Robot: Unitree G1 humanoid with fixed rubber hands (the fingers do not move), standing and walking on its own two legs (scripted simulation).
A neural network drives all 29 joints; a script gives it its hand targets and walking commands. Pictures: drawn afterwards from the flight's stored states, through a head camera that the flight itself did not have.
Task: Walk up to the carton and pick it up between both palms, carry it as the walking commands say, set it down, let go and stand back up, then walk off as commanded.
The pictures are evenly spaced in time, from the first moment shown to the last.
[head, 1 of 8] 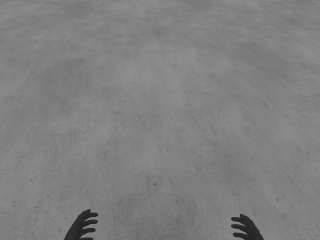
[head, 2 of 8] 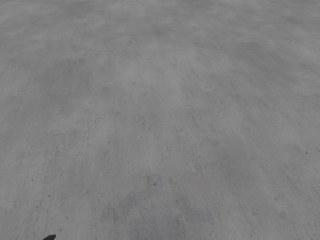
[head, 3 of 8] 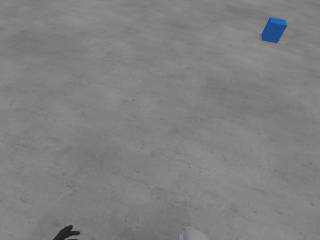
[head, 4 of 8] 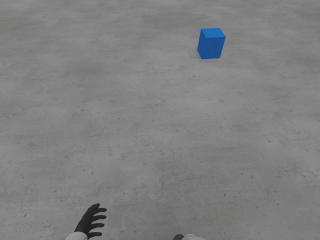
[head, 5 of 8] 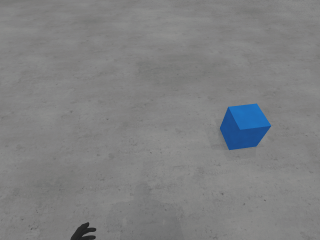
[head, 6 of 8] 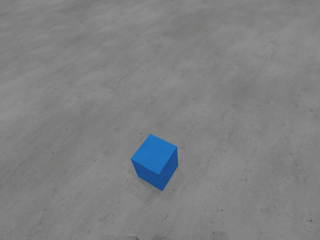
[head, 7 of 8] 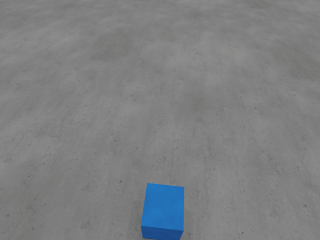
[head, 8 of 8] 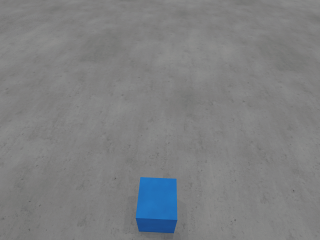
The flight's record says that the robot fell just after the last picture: no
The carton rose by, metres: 0.00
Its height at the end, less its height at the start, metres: +0.00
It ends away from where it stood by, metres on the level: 0.00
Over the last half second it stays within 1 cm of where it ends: yes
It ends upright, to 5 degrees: yes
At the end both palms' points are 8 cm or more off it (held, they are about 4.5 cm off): yes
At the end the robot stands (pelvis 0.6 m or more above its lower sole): yes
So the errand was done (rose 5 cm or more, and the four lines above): no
